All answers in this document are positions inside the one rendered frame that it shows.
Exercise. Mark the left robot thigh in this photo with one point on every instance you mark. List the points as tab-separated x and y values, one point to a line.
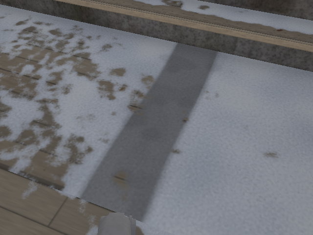
116	223

